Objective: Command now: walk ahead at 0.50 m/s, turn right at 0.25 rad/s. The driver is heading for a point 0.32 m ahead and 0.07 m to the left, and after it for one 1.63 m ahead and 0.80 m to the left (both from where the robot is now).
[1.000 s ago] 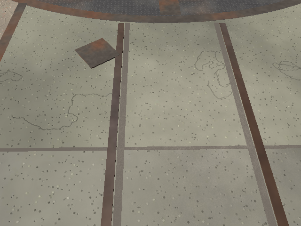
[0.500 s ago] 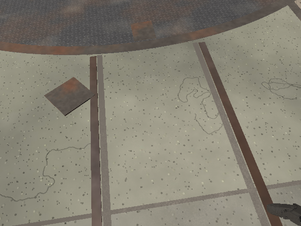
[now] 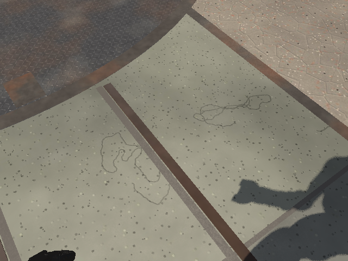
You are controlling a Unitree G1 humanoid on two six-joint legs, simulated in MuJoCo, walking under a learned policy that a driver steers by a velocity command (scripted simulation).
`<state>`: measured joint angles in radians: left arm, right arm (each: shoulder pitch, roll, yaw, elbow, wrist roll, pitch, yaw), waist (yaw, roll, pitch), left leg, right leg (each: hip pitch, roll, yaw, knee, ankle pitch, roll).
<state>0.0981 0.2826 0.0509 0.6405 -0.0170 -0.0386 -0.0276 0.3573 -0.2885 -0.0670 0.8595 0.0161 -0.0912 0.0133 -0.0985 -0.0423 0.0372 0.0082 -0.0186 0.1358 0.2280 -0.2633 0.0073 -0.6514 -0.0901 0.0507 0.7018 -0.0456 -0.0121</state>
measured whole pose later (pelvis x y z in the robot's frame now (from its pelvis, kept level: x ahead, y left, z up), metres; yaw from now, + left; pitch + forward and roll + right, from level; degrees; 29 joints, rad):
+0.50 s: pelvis +0.23 -0.04 +0.00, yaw +7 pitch +1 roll -2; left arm 0.20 0.27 0.06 0.79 0.01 -0.04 0.03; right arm 0.15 -0.28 -0.05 0.77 0.01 -0.01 0.02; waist 0.03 0.05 0.06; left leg -0.58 0.08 0.00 0.73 -0.10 -0.04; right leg -0.10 0.03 -0.19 0.32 -0.24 -0.05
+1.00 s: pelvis +0.31 -0.04 -0.01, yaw +25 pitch +3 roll -1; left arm 0.12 0.29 0.07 0.77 -0.01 0.00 0.02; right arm 0.16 -0.31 -0.09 0.63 0.01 0.05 -0.03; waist -0.02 0.02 0.03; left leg -0.41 -0.10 -0.18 0.51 -0.14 0.02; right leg -0.36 0.03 0.09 0.60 -0.30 0.05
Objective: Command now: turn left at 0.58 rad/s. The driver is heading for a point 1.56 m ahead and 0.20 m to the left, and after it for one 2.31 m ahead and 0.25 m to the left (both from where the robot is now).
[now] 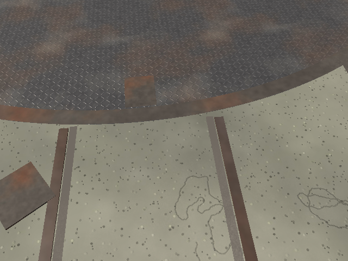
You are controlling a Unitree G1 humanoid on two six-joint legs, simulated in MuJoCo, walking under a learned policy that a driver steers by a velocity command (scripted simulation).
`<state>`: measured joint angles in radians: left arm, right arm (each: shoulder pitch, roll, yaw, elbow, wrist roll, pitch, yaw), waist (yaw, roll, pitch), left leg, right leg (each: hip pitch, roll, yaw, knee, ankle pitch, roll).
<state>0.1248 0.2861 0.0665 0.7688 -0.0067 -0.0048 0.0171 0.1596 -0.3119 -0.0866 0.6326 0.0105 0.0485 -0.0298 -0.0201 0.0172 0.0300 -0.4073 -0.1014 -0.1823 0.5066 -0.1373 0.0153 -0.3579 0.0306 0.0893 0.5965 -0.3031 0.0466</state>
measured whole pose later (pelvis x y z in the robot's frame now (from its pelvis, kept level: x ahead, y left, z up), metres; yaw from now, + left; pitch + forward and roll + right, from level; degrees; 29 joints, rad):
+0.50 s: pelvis -0.01 +0.01 +0.00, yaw +18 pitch +2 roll +0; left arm 0.15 0.32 0.09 0.74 0.01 0.01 0.02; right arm 0.16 -0.30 -0.08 0.58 0.01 0.06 0.01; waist 0.02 -0.04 0.06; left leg -0.31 -0.01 0.01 0.57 -0.29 0.04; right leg -0.35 -0.11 -0.09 0.77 -0.47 0.06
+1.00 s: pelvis +0.00 +0.01 +0.00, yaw +26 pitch +0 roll +0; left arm 0.18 0.25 0.04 0.74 0.02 -0.01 0.00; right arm 0.17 -0.25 -0.02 0.70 -0.02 0.03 -0.01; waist 0.00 0.03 0.02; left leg -0.25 -0.06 -0.11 0.52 -0.26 0.00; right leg -0.23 -0.01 0.01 0.52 -0.28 0.01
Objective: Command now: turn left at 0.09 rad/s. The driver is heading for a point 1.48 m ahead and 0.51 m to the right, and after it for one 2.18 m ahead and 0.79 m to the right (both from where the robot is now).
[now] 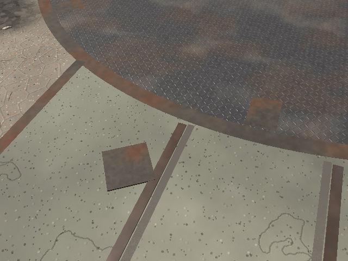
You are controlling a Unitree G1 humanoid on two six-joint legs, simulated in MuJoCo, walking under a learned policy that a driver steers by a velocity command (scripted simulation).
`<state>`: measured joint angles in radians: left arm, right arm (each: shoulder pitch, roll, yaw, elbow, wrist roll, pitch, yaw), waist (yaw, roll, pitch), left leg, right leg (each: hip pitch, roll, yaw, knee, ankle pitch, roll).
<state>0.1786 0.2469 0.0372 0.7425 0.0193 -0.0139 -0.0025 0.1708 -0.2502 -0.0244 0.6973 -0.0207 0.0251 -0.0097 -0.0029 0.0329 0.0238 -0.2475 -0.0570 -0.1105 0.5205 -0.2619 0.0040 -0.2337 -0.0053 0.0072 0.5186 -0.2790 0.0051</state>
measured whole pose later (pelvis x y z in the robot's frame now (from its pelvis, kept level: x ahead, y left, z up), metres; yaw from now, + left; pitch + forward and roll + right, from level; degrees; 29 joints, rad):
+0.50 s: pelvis +0.11 +0.02 +0.01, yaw +0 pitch +1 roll -1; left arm 0.17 0.30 0.05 0.72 -0.02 -0.07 -0.03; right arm 0.46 -0.23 -0.04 0.81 0.00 -0.07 0.01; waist -0.06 -0.04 0.00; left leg -0.04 -0.03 0.00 0.29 -0.27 0.05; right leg -0.58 -0.06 0.00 0.98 -0.22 -0.03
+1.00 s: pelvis +0.39 -0.06 +0.01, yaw -13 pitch +1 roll -1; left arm 0.31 0.28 0.06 0.72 -0.01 -0.06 -0.02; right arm 0.16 -0.31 -0.04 0.66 -0.02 -0.10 -0.02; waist 0.04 0.03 0.04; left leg -0.66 0.11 -0.10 1.02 -0.21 -0.04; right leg -0.22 0.15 0.07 0.34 -0.14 -0.12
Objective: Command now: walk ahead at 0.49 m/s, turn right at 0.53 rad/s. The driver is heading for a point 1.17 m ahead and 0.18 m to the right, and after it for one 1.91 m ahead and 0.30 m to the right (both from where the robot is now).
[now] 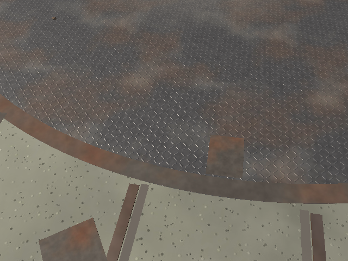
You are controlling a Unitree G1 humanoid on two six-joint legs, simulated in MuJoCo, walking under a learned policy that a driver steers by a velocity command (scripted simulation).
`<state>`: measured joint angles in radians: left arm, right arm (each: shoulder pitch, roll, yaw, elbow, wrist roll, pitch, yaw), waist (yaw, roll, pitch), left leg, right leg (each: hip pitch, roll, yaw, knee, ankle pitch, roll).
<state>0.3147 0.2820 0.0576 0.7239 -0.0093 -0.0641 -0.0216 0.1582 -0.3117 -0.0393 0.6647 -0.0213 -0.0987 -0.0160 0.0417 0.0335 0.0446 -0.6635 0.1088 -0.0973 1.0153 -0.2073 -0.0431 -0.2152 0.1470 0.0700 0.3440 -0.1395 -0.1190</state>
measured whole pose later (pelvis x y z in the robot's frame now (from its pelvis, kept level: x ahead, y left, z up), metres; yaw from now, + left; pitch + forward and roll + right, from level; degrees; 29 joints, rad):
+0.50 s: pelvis +0.28 +0.04 +0.00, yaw -18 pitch +1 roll +2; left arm 0.22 0.33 0.07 0.66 -0.02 -0.01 0.00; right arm 0.30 -0.27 -0.06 0.75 -0.01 -0.10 0.00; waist -0.04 -0.06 0.03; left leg -0.15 -0.03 0.09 0.33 -0.20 0.03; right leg -0.64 -0.07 0.07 1.09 -0.27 0.02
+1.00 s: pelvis +0.51 -0.13 +0.00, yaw -29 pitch +1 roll -1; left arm 0.28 0.26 0.05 0.71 0.01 -0.07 -0.03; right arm 0.21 -0.32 -0.05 0.77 0.02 -0.07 0.00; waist 0.02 0.04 0.04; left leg -0.64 0.13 -0.04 1.09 -0.22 -0.02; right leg -0.18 0.08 -0.05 0.34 -0.18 -0.09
